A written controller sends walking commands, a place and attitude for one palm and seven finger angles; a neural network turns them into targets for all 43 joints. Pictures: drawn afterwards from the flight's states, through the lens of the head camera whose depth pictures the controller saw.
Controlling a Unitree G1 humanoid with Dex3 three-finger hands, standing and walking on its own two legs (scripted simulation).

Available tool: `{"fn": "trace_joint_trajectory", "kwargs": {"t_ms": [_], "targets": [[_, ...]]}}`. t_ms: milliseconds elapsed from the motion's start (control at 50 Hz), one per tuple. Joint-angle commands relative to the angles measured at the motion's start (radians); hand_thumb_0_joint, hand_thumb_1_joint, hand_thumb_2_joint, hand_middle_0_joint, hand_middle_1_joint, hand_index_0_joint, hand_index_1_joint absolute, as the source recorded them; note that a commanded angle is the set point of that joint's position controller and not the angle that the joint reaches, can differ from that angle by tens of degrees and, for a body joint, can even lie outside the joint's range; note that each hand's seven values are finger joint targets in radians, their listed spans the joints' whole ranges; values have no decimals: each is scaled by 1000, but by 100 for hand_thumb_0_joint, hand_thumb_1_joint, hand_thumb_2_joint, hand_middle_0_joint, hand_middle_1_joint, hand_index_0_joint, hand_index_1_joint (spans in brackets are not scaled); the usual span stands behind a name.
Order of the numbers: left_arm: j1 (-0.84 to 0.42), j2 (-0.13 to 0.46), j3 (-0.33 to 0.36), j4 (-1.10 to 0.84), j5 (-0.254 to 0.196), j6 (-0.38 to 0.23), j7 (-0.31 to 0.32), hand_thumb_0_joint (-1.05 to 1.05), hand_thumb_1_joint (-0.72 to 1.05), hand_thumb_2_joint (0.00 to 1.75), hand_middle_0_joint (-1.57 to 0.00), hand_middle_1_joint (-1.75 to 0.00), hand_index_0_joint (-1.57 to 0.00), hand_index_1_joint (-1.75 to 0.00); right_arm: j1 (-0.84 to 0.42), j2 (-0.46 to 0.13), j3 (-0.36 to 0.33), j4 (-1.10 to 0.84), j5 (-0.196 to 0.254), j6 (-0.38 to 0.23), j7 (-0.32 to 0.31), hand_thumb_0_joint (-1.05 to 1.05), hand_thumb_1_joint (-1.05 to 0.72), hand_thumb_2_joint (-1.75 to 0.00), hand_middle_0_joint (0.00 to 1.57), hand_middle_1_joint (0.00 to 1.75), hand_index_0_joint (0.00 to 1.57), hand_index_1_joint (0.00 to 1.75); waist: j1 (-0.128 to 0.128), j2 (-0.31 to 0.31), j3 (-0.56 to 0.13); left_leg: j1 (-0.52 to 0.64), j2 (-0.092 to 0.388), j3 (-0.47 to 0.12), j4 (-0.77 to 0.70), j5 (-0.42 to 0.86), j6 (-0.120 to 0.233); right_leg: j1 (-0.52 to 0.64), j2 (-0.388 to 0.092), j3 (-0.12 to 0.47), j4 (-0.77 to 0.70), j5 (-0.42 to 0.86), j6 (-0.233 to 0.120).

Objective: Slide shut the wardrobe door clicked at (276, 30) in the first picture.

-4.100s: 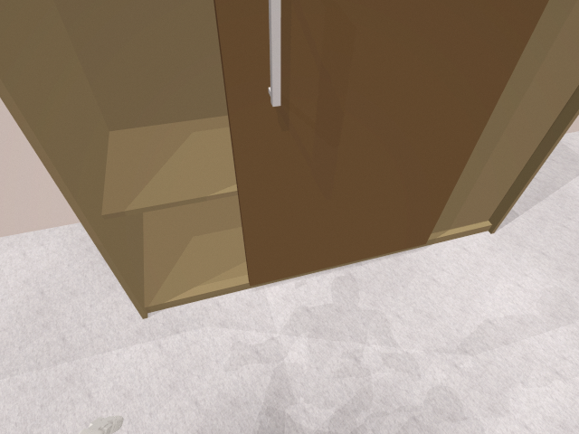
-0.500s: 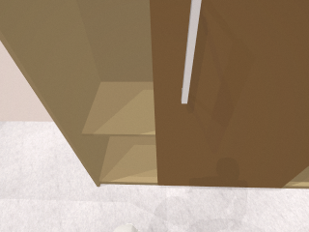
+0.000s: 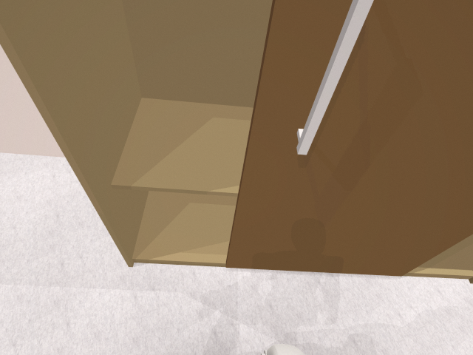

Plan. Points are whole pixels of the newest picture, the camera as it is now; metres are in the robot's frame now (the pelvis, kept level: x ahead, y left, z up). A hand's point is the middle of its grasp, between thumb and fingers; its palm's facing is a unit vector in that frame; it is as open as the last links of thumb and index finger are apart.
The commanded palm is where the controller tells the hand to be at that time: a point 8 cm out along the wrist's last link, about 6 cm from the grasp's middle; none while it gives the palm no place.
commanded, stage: come to a stop and stand still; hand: right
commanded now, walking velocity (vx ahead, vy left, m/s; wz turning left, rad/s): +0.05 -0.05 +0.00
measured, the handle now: (326, 76) +0.49 -0.09 +0.22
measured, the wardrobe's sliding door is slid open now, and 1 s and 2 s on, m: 0.39 0.39 0.39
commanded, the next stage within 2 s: look again from close up in 1.04 s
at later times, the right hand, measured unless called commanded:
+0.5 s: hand out of the picture -0.06 -0.23 -0.18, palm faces +0.01 +0.98 -0.17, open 7.4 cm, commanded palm none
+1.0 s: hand out of the picture -0.02 -0.17 -0.18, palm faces +0.04 +0.98 -0.19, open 7.3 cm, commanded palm none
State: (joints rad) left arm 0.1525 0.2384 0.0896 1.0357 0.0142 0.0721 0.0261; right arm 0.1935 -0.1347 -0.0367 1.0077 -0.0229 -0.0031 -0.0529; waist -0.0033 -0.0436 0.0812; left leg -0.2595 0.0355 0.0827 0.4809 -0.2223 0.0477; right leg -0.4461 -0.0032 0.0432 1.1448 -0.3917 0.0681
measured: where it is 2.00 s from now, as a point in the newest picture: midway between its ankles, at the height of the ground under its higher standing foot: outside the picture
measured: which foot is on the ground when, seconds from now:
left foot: down 0.00-0.24, up 0.26-0.58, down 0.60-1.00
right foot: up 0.00-0.20, down 0.22-1.00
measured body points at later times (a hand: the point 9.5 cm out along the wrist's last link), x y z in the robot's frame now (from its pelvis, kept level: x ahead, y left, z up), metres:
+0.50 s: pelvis -0.03 -0.05 +0.00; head -0.02 -0.07 +0.45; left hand -0.05 +0.18 -0.14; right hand -0.06 -0.28 -0.16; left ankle -0.06 +0.07 -0.70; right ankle -0.04 -0.17 -0.74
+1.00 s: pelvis -0.01 +0.00 +0.00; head -0.01 +0.01 +0.45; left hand -0.03 +0.20 -0.17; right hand -0.02 -0.22 -0.16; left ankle -0.05 +0.06 -0.74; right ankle -0.03 -0.16 -0.74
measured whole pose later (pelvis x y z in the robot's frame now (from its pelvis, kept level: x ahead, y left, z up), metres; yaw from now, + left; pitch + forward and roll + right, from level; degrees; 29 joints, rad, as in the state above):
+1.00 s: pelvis -0.01 +0.00 +0.00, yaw +1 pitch -1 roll +0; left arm 0.28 0.12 0.00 1.18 0.01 0.01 0.06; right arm 0.29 -0.12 0.00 1.16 0.00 -0.02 -0.05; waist 0.00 -0.02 0.02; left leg -0.10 -0.04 0.09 0.39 -0.28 0.07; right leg -0.14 -0.07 -0.03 0.41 -0.25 0.06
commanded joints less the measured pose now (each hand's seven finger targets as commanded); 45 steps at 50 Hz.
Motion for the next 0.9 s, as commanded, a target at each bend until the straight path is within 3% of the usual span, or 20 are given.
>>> {"fn": "trace_joint_trajectory", "kwargs": {"t_ms": [0,100,160,180,200,220,240,300,340,460,500,540,560,580,600,640,700,760,800,880], "targets": [[60,16,-15,-47,3,-11,-16,0,90,90,-20,-30,-20,-30,100,-204,-46,-29,-6,-10,0,0,-90,-90,20,30,20,30,-22,203,-119,146,252,-225,-145,465,122,-8,-25,-13,-130,-2,7],[47,1,-33,-67,-4,-44,-23,0,90,90,-20,-30,-20,-30,78,-226,-47,-28,-17,-1,16,0,-90,-90,20,30,20,30,-30,253,-87,9,214,-253,-219,37,114,186,-10,-71,-468,-20,-30],[162,9,-47,-9,-2,-71,-15,0,90,90,-20,-30,-20,-30,46,-191,-31,-7,3,6,25,0,-90,-90,20,30,20,30,25,178,-78,-156,118,-195,-192,-285,22,437,-11,-76,-780,132,-48],[182,47,-38,-3,4,-78,-11,0,90,90,-20,-30,-20,-30,66,-154,-22,-4,9,9,29,0,-90,-90,20,30,20,30,28,41,-65,-199,66,-160,-96,-304,-8,435,-82,20,-835,46,-62],[176,103,-31,-14,17,-82,-9,0,90,90,-20,-30,-20,-30,88,-103,-12,-7,16,12,33,0,-90,-90,20,30,20,30,25,-147,-39,-194,1,-89,43,-244,-38,313,-230,224,-969,-175,-112],[129,139,-32,-36,22,-75,-6,0,90,90,-20,-30,-20,-30,66,-95,-11,-12,8,12,34,0,-90,-90,20,30,20,30,19,-189,43,-176,-21,-41,153,-212,-46,154,-328,342,-1070,-325,-172],[76,124,-36,-44,23,-75,-2,0,90,90,-20,-30,-20,-30,62,-106,-15,2,-4,18,36,0,-90,-90,20,30,20,30,10,-175,79,-146,-8,-71,253,-193,-45,67,-325,346,-1113,-375,-191],[65,72,-52,-38,14,-85,14,0,90,90,-20,-30,-20,-30,150,-118,-25,50,-8,25,47,0,-90,-90,20,30,20,30,-31,-145,109,-198,-17,-111,450,-128,-49,83,-252,211,-1078,-198,-171],[103,59,-47,-28,11,-94,20,0,90,90,-20,-30,-20,-30,177,-109,-24,66,-9,21,51,0,-90,-90,20,30,20,30,-23,-91,63,-227,-17,-100,484,-80,-64,179,-220,141,-1039,-48,-169],[215,66,-39,26,16,-97,31,0,90,90,-20,-30,-20,-30,109,-85,-4,40,2,15,50,0,-90,-90,20,30,20,30,34,-127,-35,-171,2,-65,241,-188,-68,357,-253,120,-912,341,-221],[219,67,-38,40,16,-93,30,0,90,90,-20,-30,-20,-30,127,-71,-2,53,9,8,45,0,-90,-90,20,30,20,30,23,-128,-54,-72,-11,-55,111,-191,-59,335,-250,124,-861,431,-220],[216,56,-38,55,6,-91,28,0,90,90,-20,-30,-20,-30,208,-69,-1,94,8,-2,39,0,-90,-90,20,30,20,30,-12,-84,-101,89,-14,-41,-102,30,-60,288,-198,71,-769,412,-170],[238,24,-44,60,-3,-95,24,0,90,90,-20,-30,-20,-30,224,-95,-3,105,7,-12,32,0,-90,-90,20,30,20,30,-8,-8,-129,202,36,-105,-159,127,-49,221,-150,30,-715,354,-124],[237,-22,-56,58,-12,-92,19,0,90,90,-20,-30,-20,-30,218,-140,-4,113,8,-18,25,0,-90,-90,20,30,20,30,2,136,-120,257,145,-223,-178,178,-18,126,-86,-38,-678,165,-79],[226,-50,-69,56,-8,-93,14,0,90,90,-20,-30,-20,-30,207,-163,-3,119,11,-22,23,0,-90,-90,20,30,20,30,2,203,-90,211,218,-258,-193,225,24,109,-44,-81,-670,36,-60],[212,-50,-70,70,3,-83,18,0,90,90,-20,-30,-20,-30,185,-137,-1,125,14,-33,20,0,-90,-90,20,30,20,30,2,274,-62,161,196,-239,-189,408,57,146,-63,-73,-609,20,-55],[243,-62,-74,103,-3,-80,23,0,90,90,-20,-30,-20,-30,161,-88,15,129,20,-31,10,0,-90,-90,20,30,20,30,18,196,-42,168,164,-170,-140,552,46,185,-83,-60,-657,122,-55],[260,-57,-82,136,-2,-86,27,0,90,90,-20,-30,-20,-30,148,-75,21,130,29,-25,10,0,-90,-90,20,30,20,30,16,80,-35,126,85,-114,-124,381,1,278,-109,-38,-760,377,-60],[237,-61,-82,138,-2,-79,26,0,90,90,-20,-30,-20,-30,148,-79,19,133,26,-17,9,0,-90,-90,20,30,20,30,9,37,24,83,76,-126,-170,241,-14,265,-107,-50,-763,327,-57],[230,-64,-82,134,-3,-76,30,0,90,90,-20,-30,-20,-30,169,-89,17,140,23,-16,7,0,-90,-90,20,30,20,30,3,20,26,112,72,-124,-179,271,-27,272,-109,-53,-770,330,-60]]}}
